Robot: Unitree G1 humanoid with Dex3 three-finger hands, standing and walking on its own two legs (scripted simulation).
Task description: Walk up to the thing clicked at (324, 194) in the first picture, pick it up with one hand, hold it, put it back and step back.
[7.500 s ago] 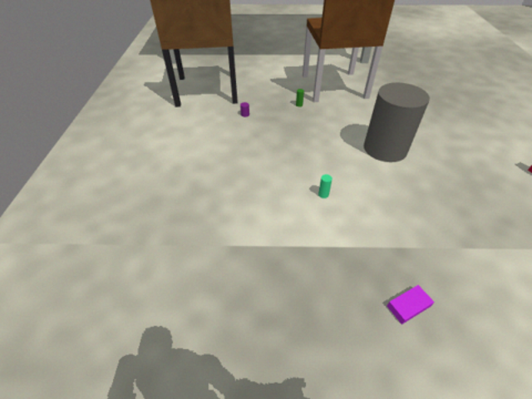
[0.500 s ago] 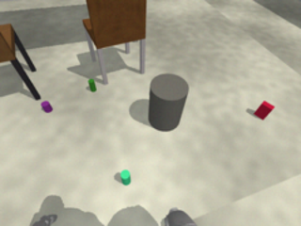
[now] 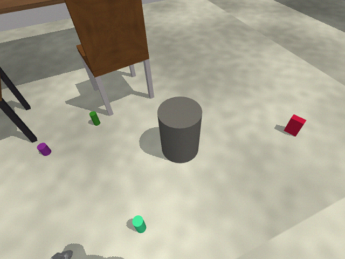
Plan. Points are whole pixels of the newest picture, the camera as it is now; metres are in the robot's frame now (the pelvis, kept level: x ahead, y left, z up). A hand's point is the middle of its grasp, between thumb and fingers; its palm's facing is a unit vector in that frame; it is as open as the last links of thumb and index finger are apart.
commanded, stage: walk up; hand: left
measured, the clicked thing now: (139, 224) +0.41 +0.21 -0.71
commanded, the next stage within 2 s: stand in 1.06 s
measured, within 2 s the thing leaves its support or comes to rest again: neither
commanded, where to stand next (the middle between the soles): +0.07 +0.00 m, yaw +0 degrees
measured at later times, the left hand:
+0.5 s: hand out of the picture +0.06 +0.28 -0.17, palm faces -0.06 -0.91 -0.41, open 7.3 cm
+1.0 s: hand out of the picture +0.03 +0.29 -0.14, palm faces -0.01 -0.92 -0.39, open 7.4 cm
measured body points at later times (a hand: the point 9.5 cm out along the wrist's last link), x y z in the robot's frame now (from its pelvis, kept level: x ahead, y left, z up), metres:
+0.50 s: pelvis -0.04 +0.00 -0.02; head +0.02 +0.00 +0.42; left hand +0.06 +0.32 -0.14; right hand +0.09 -0.31 -0.13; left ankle +0.06 +0.12 -0.73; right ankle -0.08 -0.11 -0.74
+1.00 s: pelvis -0.04 +0.01 -0.01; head -0.03 +0.01 +0.44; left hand +0.03 +0.33 -0.12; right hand +0.02 -0.31 -0.12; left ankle -0.02 +0.13 -0.74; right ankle +0.00 -0.12 -0.72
